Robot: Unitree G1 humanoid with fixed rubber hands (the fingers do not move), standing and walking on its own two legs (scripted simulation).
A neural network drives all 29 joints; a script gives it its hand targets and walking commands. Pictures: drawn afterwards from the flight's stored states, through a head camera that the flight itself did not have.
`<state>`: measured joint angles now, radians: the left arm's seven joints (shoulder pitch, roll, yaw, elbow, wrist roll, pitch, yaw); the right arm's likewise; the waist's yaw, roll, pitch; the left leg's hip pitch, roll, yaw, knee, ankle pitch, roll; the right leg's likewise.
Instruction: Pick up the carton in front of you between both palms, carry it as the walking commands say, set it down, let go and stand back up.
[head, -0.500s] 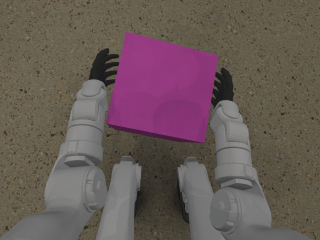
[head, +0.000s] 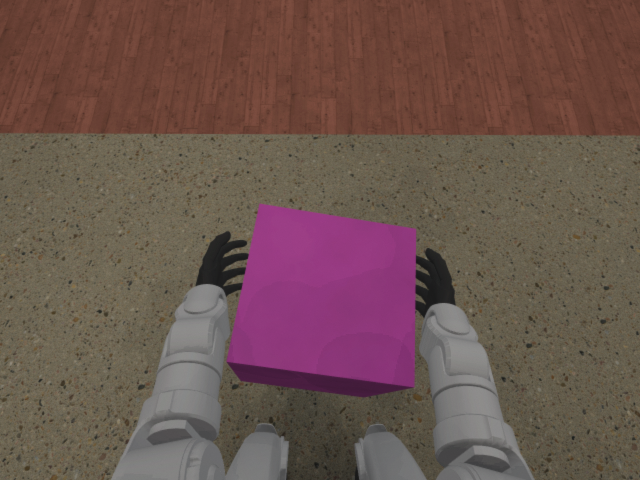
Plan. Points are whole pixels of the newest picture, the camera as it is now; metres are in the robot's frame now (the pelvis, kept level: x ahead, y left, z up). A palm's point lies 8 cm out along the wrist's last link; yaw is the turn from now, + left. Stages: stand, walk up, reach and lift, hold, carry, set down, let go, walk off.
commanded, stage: reach and lift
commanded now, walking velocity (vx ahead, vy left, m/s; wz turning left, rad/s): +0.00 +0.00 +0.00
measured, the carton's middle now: (318, 313) +0.35 +0.01 -0.10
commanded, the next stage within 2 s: hold in 1.48 s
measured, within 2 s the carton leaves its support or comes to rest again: neither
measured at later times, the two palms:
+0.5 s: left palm (178, 276) +0.31 +0.14 +0.11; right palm (484, 275) +0.31 -0.16 +0.10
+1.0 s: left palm (165, 269) +0.31 +0.15 +0.12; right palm (480, 266) +0.32 -0.15 +0.12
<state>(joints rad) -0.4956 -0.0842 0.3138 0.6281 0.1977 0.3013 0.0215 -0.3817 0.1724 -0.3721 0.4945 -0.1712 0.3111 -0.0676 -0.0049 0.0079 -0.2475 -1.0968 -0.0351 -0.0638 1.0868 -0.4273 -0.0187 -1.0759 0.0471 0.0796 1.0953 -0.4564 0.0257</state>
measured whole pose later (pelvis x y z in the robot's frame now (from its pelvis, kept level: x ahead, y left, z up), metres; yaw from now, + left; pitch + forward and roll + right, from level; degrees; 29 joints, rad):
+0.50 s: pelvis +0.02 -0.01 +0.09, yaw +0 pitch +0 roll +0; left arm -0.27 -0.16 0.27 0.42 0.26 0.53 0.04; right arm -0.26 0.15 -0.28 0.41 -0.24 0.54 -0.01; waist 0.00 0.00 -0.08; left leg -0.25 -0.01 -0.07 0.46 -0.21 -0.02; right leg -0.24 0.02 0.09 0.48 -0.25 0.01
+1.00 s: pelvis +0.01 +0.00 +0.09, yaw +0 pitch -4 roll +0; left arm -0.36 -0.17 0.34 0.39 0.34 0.60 -0.01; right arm -0.36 0.18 -0.34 0.40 -0.30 0.60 0.02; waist 0.00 0.01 0.03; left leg -0.16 -0.01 -0.07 0.43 -0.19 -0.02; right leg -0.15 0.02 0.09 0.44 -0.22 0.01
